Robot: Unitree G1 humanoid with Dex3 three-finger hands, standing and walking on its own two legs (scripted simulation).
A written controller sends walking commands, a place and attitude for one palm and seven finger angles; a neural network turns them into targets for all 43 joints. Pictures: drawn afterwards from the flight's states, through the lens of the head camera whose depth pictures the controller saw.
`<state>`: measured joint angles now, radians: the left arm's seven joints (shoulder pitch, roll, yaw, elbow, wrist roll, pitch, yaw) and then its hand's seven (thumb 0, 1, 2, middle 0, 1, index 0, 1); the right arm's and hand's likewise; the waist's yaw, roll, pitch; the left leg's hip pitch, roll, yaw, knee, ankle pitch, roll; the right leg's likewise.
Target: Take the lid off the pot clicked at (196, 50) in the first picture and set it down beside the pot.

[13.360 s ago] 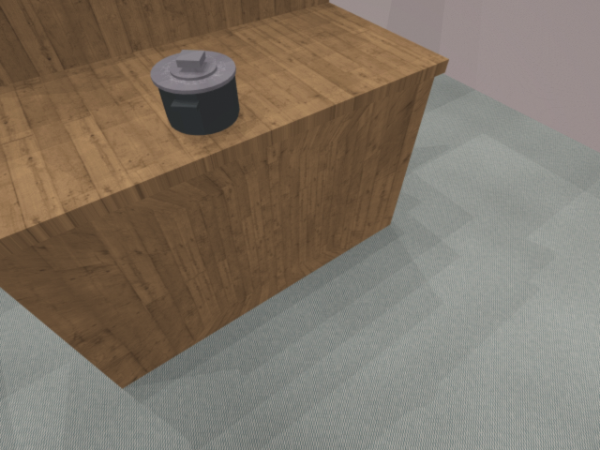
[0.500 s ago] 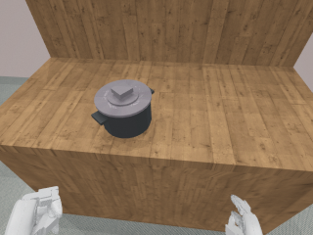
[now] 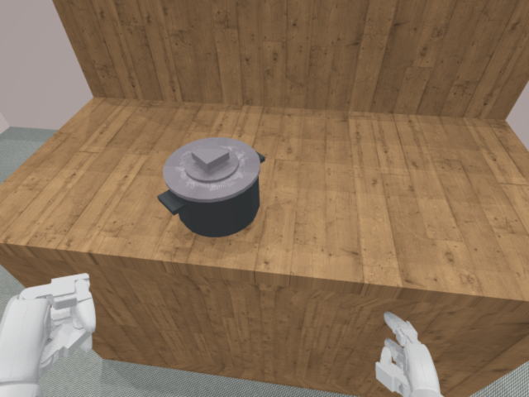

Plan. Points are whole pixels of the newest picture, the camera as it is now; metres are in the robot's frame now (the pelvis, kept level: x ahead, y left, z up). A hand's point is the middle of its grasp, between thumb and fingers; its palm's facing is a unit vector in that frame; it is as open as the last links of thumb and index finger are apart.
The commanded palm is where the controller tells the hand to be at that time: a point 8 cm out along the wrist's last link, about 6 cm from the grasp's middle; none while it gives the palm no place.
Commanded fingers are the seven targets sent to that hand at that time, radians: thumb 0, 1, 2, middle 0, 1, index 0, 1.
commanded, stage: raise the hand higher, near the body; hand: left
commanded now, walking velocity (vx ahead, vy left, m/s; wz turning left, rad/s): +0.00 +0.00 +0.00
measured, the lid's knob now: (210, 155) +0.47 +0.17 +0.13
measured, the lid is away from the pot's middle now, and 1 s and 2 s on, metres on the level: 0.00 0.00 0.00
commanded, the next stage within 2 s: reach forward and open the fingers in 0.10 s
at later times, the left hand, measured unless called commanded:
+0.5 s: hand (65, 301) +0.17 +0.27 +0.13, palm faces -0.04 -0.08 -1.00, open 2.9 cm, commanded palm +0.16 +0.26 +0.19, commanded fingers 0.00 0.39 1.24 -1.14 -0.93 -1.14 -0.93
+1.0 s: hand (79, 255) +0.22 +0.26 +0.16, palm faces -0.11 -0.03 -0.99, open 7.8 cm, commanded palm +0.20 +0.26 +0.23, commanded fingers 0.00 -0.33 1.55 -0.86 -0.08 -0.86 -0.08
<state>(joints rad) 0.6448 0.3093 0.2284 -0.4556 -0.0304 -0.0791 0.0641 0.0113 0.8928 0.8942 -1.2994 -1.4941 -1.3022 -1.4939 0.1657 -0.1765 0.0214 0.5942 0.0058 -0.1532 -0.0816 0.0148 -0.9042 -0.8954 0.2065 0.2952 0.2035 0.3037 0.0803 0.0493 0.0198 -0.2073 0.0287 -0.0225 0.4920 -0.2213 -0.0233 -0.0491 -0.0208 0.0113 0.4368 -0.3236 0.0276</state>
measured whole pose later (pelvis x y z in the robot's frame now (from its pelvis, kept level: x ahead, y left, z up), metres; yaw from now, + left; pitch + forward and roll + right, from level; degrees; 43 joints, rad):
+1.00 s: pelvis -0.05 +0.01 +0.00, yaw +1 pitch -3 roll -1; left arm -0.05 0.70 0.05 -0.26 0.73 0.09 -0.37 0.00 -0.08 1.43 -0.96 -0.38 -0.96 -0.38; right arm 0.08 -0.27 0.03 0.57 0.05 0.04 -0.01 0.01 -0.91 -0.90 0.20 0.29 0.20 0.30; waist 0.08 0.12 0.06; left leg -0.30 0.01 -0.04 0.46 -0.11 -0.01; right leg -0.16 -0.04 0.00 0.47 -0.26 0.04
